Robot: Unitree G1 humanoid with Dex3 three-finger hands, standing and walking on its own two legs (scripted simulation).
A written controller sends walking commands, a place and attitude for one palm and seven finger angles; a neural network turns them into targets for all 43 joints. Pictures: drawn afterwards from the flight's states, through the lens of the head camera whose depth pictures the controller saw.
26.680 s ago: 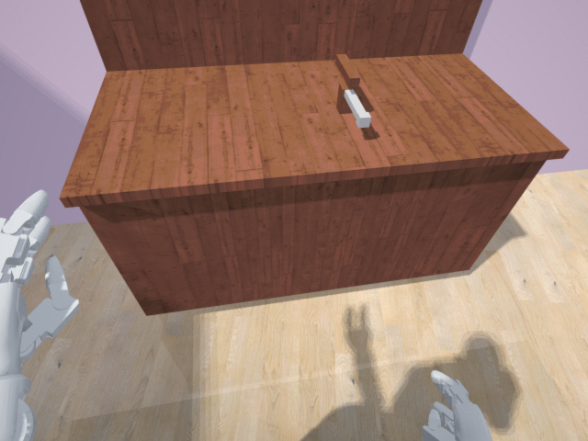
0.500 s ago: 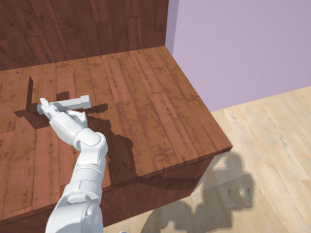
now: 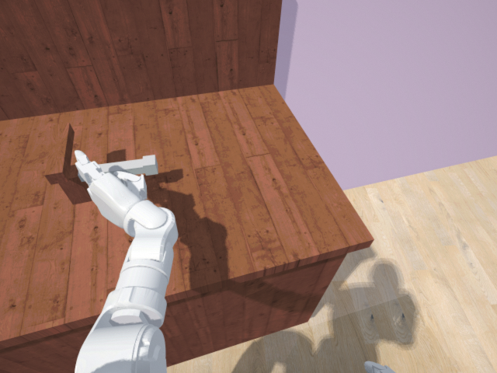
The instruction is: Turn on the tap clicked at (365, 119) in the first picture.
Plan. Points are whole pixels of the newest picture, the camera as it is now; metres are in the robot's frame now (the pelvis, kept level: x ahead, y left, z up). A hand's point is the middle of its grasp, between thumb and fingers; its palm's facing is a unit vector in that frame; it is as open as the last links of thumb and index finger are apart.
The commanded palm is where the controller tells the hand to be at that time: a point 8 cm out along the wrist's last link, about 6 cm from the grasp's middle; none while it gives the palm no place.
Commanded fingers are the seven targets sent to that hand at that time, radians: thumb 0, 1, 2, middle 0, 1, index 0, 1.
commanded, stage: lift the hand up off the lever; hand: left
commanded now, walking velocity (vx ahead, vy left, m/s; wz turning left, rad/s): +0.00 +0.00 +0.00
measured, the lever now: (150, 165) +0.50 +0.21 +0.04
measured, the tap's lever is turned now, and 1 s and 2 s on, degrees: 86 86 86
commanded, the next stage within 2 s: draw the hand back beside the body in 0.86 s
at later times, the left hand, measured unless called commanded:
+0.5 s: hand (141, 174) +0.41 +0.19 +0.10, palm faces +0.81 -0.58 -0.09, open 7.8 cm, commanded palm +0.35 +0.20 +0.11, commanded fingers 0.00 0.90 0.90 -0.15 -0.15 -0.15 -0.15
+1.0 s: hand (139, 174) +0.41 +0.19 +0.10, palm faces +0.78 -0.62 -0.10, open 7.8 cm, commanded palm +0.34 +0.21 +0.12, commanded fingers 0.00 0.90 0.90 -0.15 -0.16 -0.15 -0.16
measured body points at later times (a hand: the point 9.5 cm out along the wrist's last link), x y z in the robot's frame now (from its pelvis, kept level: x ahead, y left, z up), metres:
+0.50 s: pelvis +0.00 -0.01 +0.01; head +0.02 -0.01 +0.46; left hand +0.37 +0.22 +0.11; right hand +0.10 -0.25 -0.12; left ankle +0.03 +0.15 -0.70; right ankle -0.02 -0.10 -0.70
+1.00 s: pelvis +0.01 +0.00 +0.01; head +0.02 +0.00 +0.46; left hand +0.36 +0.22 +0.11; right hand +0.15 -0.24 -0.10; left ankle +0.03 +0.15 -0.70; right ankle -0.02 -0.10 -0.70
